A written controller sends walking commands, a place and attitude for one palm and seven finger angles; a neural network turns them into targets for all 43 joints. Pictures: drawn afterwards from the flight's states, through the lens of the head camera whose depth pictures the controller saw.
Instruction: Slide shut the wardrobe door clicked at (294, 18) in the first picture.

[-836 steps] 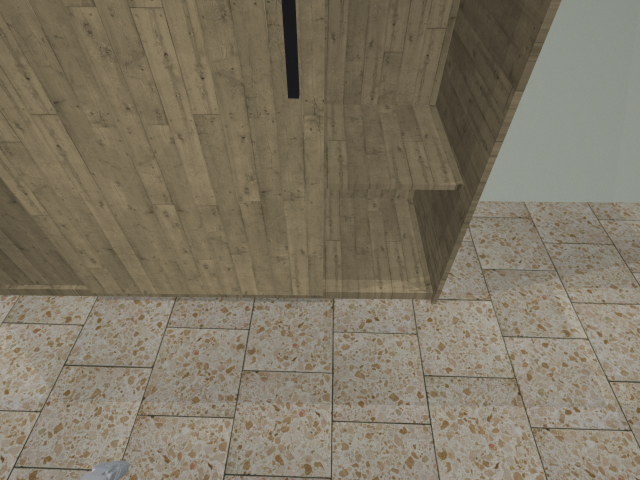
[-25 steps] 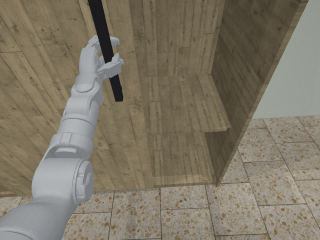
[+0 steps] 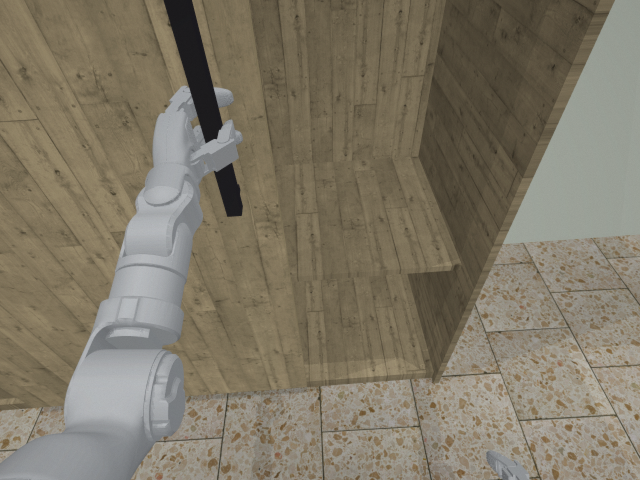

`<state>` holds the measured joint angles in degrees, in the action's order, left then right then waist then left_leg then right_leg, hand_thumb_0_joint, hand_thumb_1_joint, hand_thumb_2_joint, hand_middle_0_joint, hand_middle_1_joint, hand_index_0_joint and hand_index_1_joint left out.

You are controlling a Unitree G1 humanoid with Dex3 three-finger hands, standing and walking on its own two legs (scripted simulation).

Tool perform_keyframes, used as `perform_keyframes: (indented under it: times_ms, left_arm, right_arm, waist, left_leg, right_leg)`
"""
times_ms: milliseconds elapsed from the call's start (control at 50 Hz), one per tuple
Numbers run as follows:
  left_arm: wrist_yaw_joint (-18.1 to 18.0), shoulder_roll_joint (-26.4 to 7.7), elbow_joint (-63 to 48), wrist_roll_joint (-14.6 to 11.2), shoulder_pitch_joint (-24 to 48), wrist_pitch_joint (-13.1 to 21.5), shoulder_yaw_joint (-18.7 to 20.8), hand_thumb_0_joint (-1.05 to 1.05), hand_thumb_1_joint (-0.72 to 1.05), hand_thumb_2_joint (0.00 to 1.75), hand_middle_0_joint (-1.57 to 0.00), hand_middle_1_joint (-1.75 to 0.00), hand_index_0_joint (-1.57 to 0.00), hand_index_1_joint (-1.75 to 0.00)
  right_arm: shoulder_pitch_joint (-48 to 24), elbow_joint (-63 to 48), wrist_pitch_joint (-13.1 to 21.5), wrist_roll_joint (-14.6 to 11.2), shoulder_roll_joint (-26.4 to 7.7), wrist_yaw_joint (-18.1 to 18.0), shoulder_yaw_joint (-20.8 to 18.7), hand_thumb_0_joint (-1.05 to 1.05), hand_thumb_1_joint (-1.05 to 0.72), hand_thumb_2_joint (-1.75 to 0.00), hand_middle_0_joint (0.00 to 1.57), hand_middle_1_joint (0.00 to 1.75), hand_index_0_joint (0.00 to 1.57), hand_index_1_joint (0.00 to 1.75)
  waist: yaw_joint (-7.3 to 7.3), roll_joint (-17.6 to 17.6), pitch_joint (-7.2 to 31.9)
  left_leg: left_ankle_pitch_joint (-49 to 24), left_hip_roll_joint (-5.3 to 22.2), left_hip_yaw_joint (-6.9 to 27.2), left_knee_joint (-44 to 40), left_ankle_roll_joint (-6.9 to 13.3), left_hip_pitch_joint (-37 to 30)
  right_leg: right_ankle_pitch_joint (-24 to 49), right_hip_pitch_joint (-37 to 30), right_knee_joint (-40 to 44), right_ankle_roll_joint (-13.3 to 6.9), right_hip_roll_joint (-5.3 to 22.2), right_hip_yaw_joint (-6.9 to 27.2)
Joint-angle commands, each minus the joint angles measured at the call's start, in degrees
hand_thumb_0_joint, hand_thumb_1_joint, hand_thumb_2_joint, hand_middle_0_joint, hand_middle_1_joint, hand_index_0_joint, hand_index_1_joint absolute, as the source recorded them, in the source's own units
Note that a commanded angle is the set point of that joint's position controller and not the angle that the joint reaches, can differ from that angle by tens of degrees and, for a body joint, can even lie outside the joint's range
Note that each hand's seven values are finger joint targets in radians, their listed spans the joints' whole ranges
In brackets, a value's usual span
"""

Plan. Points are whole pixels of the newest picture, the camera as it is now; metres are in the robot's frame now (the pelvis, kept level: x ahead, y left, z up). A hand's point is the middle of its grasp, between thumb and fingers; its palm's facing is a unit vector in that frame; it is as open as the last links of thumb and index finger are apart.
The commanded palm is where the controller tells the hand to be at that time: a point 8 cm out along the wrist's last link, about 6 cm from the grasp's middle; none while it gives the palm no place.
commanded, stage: grip the handle and tug to test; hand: left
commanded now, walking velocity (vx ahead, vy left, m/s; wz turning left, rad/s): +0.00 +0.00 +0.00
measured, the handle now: (211, 108) +0.50 +0.14 +0.24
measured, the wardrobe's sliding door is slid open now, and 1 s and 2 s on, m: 0.41 0.38 0.29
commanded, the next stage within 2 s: tug the door sideways, standing still in 0.14 s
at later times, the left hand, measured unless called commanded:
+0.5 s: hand (229, 142) +0.45 +0.11 +0.22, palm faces +0.12 -0.99 +0.00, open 5.8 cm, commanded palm +0.43 +0.14 +0.21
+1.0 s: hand (251, 143) +0.45 +0.09 +0.22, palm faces +0.13 -0.99 -0.05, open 5.9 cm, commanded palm +0.43 +0.08 +0.21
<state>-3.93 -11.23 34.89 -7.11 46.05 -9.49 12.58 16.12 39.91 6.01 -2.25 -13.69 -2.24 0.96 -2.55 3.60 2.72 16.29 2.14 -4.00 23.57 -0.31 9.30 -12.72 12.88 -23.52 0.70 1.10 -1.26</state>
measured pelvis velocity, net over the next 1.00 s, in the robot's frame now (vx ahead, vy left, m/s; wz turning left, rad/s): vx -0.01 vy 0.01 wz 0.06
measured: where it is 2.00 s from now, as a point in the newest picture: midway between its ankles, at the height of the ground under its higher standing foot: outside the picture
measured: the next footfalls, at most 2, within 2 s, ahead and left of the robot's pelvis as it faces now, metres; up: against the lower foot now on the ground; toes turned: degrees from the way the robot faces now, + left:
right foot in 1.66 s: +0.13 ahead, -0.19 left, +0.00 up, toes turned +4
left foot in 1.86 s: +0.04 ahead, -0.01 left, +0.00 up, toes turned +16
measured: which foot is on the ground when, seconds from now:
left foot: down 0.00-1.00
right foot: down 0.00-1.00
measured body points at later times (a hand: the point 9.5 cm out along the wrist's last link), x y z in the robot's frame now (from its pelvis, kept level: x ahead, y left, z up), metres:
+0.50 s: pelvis +0.02 +0.00 +0.00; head +0.03 -0.02 +0.45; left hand +0.44 +0.17 +0.22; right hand +0.19 -0.23 -0.11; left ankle -0.05 +0.12 -0.74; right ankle -0.01 -0.13 -0.74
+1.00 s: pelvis -0.01 +0.01 +0.00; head +0.00 -0.01 +0.45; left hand +0.44 +0.14 +0.22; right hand +0.08 -0.22 -0.14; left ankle -0.05 +0.12 -0.74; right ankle -0.01 -0.13 -0.74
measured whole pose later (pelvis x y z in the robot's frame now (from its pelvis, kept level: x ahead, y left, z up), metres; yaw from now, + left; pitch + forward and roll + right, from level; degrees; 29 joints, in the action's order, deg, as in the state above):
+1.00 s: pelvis -0.01 +0.01 +0.00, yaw +3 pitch +3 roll +0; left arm -14.0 -5.0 45.4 -7.0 57.7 -8.8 2.8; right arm 18.3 46.4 7.8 -1.0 -12.1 -1.3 0.4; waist -0.5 2.9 2.0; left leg 16.7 0.2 -0.8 27.4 0.4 13.8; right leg -13.5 15.5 -26.2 1.4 3.2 -3.9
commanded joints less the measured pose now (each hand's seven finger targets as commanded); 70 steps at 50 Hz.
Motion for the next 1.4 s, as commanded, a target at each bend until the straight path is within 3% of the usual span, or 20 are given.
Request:
perform_keyframes:
  times_ms: [0, 220, 380, 440, 760, 880, 960, 1000, 1020, 1040, 1060, 1080, 1100, 1200, 1240, 1300, 1320, 1340, 1360, 1380]
  left_arm:
    - [2.0, -6.6, -20.2, -0.9, 19.6, 2.0, 0.3, 0.00, 0.90, 0.90, -0.45, -1.40, -0.45, -1.40]
    - [1.5, -6.2, -34.0, -1.5, 10.6, -4.7, 0.6, 0.00, 0.90, 0.90, -0.45, -1.40, -0.45, -1.40]
    - [-0.8, -0.6, -24.6, 0.1, 27.6, -7.6, -5.7, 0.00, 0.90, 0.90, -0.45, -1.40, -0.45, -1.40]
    - [-1.2, 2.8, -23.4, 0.0, 30.1, -6.8, -8.0, 0.00, 0.90, 0.90, -0.45, -1.40, -0.45, -1.40]
    - [-2.5, 15.7, -9.5, 0.0, 43.0, 1.9, -18.5, 0.00, 0.90, 0.90, -0.45, -1.40, -0.45, -1.40]
    - [-4.2, 16.3, -6.8, 0.0, 47.2, 4.5, -18.5, 0.00, 0.90, 0.90, -0.45, -1.40, -0.45, -1.40]
    - [-5.1, 17.1, -2.8, 0.0, 47.4, 5.7, -18.3, 0.00, 0.90, 0.90, -0.45, -1.40, -0.45, -1.40]
    - [-5.6, 17.7, -3.1, 0.0, 49.4, 6.4, -18.5, 0.00, 0.90, 0.90, -0.45, -1.40, -0.45, -1.40]
    - [-5.9, 16.7, -3.2, 0.1, 51.2, 6.7, -17.9, 0.00, 0.90, 0.90, -0.45, -1.40, -0.45, -1.40]
    - [-4.8, -18.3, -7.0, 5.3, 47.9, 13.2, -2.1, 0.00, 0.90, 0.90, -0.45, -1.40, -0.45, -1.40]
    - [-3.8, -17.6, -4.0, 6.0, 47.1, 16.0, -2.5, 0.00, 0.90, 0.90, -0.45, -1.40, -0.45, -1.40]
    - [-2.1, -10.6, -5.8, 5.4, 46.2, 17.5, -7.5, 0.00, 0.90, 0.90, -0.45, -1.40, -0.45, -1.40]
    - [-0.9, -8.0, -6.5, 4.7, 44.5, 18.6, -9.3, 0.00, 0.90, 0.90, -0.45, -1.40, -0.45, -1.40]
    - [0.5, -6.3, -9.1, 3.2, 41.7, 19.8, -11.1, 0.00, 0.90, 0.90, -0.45, -1.40, -0.45, -1.40]
    - [0.4, -7.0, -10.9, 3.1, 41.3, 19.9, -10.6, 0.00, 0.90, 0.90, -0.45, -1.40, -0.45, -1.40]
    - [0.1, -8.7, -13.6, 3.5, 40.4, 19.7, -9.3, 0.00, 0.90, 0.90, -0.45, -1.40, -0.45, -1.40]
    - [-0.1, -9.7, -14.2, 3.8, 39.8, 19.4, -8.2, 0.00, 0.90, 0.90, -0.45, -1.40, -0.45, -1.40]
    - [-0.1, -9.9, -15.1, 4.1, 39.8, 19.5, -7.5, 0.00, 0.90, 0.90, -0.45, -1.40, -0.45, -1.40]
    - [0.0, -8.9, -13.8, 4.0, 38.8, 19.6, -8.6, 0.00, 0.90, 0.90, -0.45, -1.40, -0.45, -1.40]
    - [0.3, -6.7, -14.2, 4.2, 38.6, 19.9, -9.1, 0.00, 0.90, 0.90, -0.45, -1.40, -0.45, -1.40]
  right_arm:
    - [-4.9, -8.6, 1.9, -0.1, -6.2, 0.0, -2.1, 0.00, -0.90, -0.90, 0.20, 0.30, 0.20, 0.30]
    - [-8.5, -11.0, -0.5, 0.1, -5.8, 0.4, -1.9, 0.00, -0.90, -0.90, 0.20, 0.30, 0.20, 0.30]
    - [-6.5, -7.1, -1.3, 0.5, -5.5, -0.6, -1.9, 0.00, -0.90, -0.90, 0.20, 0.30, 0.20, 0.30]
    - [-5.7, -6.7, -1.2, 0.9, -5.2, -0.6, -2.1, 0.00, -0.90, -0.90, 0.20, 0.30, 0.20, 0.30]
    - [-2.9, -3.0, 1.9, 0.8, -4.6, 0.2, -2.1, 0.00, -0.90, -0.90, 0.20, 0.30, 0.20, 0.30]
    - [-0.8, -0.9, 4.2, 1.2, -4.9, 0.7, -2.4, 0.00, -0.90, -0.90, 0.20, 0.30, 0.20, 0.30]
    - [0.3, 0.4, 5.4, 1.4, -5.1, 0.8, -2.6, 0.00, -0.90, -0.90, 0.20, 0.30, 0.20, 0.30]
    - [0.8, 0.8, 6.1, 1.4, -5.0, 1.0, -2.6, 0.00, -0.90, -0.90, 0.20, 0.30, 0.20, 0.30]
    - [1.0, 1.0, 6.4, 1.4, -5.1, 1.1, -2.6, 0.00, -0.90, -0.90, 0.20, 0.30, 0.20, 0.30]
    - [0.0, -0.7, 5.3, 2.2, -8.9, 0.2, -3.8, 0.00, -0.90, -0.90, 0.20, 0.30, 0.20, 0.30]
    - [-0.8, -0.2, 4.6, 2.2, -8.0, -0.3, -3.3, 0.00, -0.90, -0.90, 0.20, 0.30, 0.20, 0.30]
    - [-2.2, -1.6, 4.3, 1.9, -7.3, -0.5, -3.4, 0.00, -0.90, -0.90, 0.20, 0.30, 0.20, 0.30]
    - [-2.9, -2.7, 4.1, 1.4, -7.0, -0.9, -3.6, 0.00, -0.90, -0.90, 0.20, 0.30, 0.20, 0.30]
    - [-4.4, -5.7, 1.3, 1.1, -6.7, -2.5, -3.4, 0.00, -0.90, -0.90, 0.20, 0.30, 0.20, 0.30]
    - [-4.7, -6.0, 0.2, 1.1, -6.5, -2.5, -3.3, 0.00, -0.90, -0.90, 0.20, 0.30, 0.20, 0.30]
    - [-4.2, -6.3, -1.6, 0.6, -6.5, -2.4, -3.7, 0.00, -0.90, -0.90, 0.20, 0.30, 0.20, 0.30]
    - [-3.8, -6.3, -2.2, 0.3, -5.9, -2.4, -3.9, 0.00, -0.90, -0.90, 0.20, 0.30, 0.20, 0.30]
    - [-5.4, -6.3, -2.5, 0.3, -4.9, -2.5, -3.9, 0.00, -0.90, -0.90, 0.20, 0.30, 0.20, 0.30]
    - [-7.3, -5.8, -2.2, 0.1, -4.1, -2.6, -3.8, 0.00, -0.90, -0.90, 0.20, 0.30, 0.20, 0.30]
    - [-8.2, -5.5, -2.0, 0.5, -3.2, -2.5, -3.1, 0.00, -0.90, -0.90, 0.20, 0.30, 0.20, 0.30]
  waist:
    - [2.78, -4.0, 21.5]
    - [3.63, -4.1, 22.7]
    - [-0.41, -3.5, 18.8]
    - [-0.98, -4.4, 21.6]
    - [-3.39, -2.7, 19.5]
    - [-3.93, -1.7, 20.4]
    - [-3.96, -5.0, 18.7]
    - [-4.19, -2.7, 19.4]
    - [-4.21, -3.3, 19.7]
    - [0.47, -3.4, 17.1]
    - [-0.28, -5.2, 14.9]
    - [-0.44, -6.2, 15.2]
    - [-0.57, -4.6, 15.2]
    - [-0.88, 3.3, 12.5]
    - [-0.48, 2.6, 11.7]
    - [-0.05, -7.5, 14.3]
    - [0.06, -15.0, 16.0]
    - [0.92, -21.3, 15.3]
    - [2.06, -19.1, 13.4]
    - [2.36, -15.1, 10.7]
  left_leg:
    - [-34.2, -1.0, 1.2, 0.9, 1.4, -7.5]
    - [-41.5, -1.0, 1.0, 1.5, 1.3, -9.8]
    - [-38.3, -1.7, 1.8, 3.2, 1.5, -10.2]
    - [-41.3, -1.8, 2.0, 4.2, 1.6, -11.3]
    - [-28.9, -1.1, 5.2, 3.0, 0.4, -10.9]
    - [-27.0, -0.9, 5.8, 2.9, -0.3, -11.0]
    - [-24.7, -0.8, 5.9, 2.5, -0.4, -8.8]
    - [-24.6, -0.9, 5.7, 2.7, -0.6, -9.5]
    - [-23.8, -0.9, 5.6, 2.7, -0.6, -9.2]
    - [-18.7, 1.6, 4.2, 3.0, 2.6, -1.4]
    - [-12.9, 1.8, 4.4, 1.5, 2.8, 1.3]
    - [-10.9, 2.6, 5.1, 1.0, 3.1, 0.4]
    - [-9.4, 3.7, 5.8, 1.2, 3.7, -1.6]
    - [-10.2, 13.0, 18.4, 1.2, 8.9, -9.4]
    - [-16.9, 13.3, 16.7, 4.3, 9.1, -10.4]
    - [-19.7, 6.6, 5.6, 14.7, 4.7, -0.9]
    - [-18.7, 2.7, 0.8, 21.7, 2.7, 5.2]
    - [-7.2, -0.6, -0.1, 28.0, 1.2, 12.6]
    - [8.0, -1.6, 1.5, 31.5, 1.0, 18.5]
    - [11.7, -0.3, 2.7, 28.7, 1.5, 18.1]
  right_leg:
    - [32.3, -12.1, -1.6, -2.0, -1.5, -2.0]
    - [38.9, -14.8, -1.8, -1.8, -1.4, -2.3]
    - [35.4, -8.0, -1.5, -1.9, -1.7, -2.4]
    - [37.8, -8.1, -2.6, -1.7, -1.6, -2.5]
    - [22.0, -0.4, -2.2, -2.3, -2.1, -3.0]
    - [19.3, 1.9, -2.2, -2.3, -2.3, -2.9]
    - [17.7, 2.4, -2.3, -2.1, -2.4, -3.1]
    - [17.5, 3.5, -2.6, -2.1, -2.4, -2.8]
    - [17.3, 3.4, -2.5, -2.1, -2.4, -2.8]
    - [9.5, 0.1, -0.7, -0.4, 1.4, -0.1]
    - [6.7, -2.1, -1.4, -0.9, 2.2, -0.2]
    - [5.2, -2.2, -2.9, -0.9, 1.8, -0.7]
    - [2.7, -0.6, -4.5, -1.0, 1.4, -1.0]
    - [-8.2, 10.9, -16.2, -1.9, -1.6, -2.1]
    - [-8.5, 8.8, -12.4, -2.7, -1.4, -1.5]
    - [6.2, -8.3, -2.4, -4.7, 1.1, 0.5]
    - [13.3, -16.0, -0.6, -7.2, 5.6, 5.4]
    - [27.6, -21.9, -0.5, -11.0, 10.1, 10.0]
    - [37.8, -24.0, -1.6, -13.5, 13.9, 12.7]
    - [39.2, -21.3, -3.1, -12.5, 14.1, 11.0]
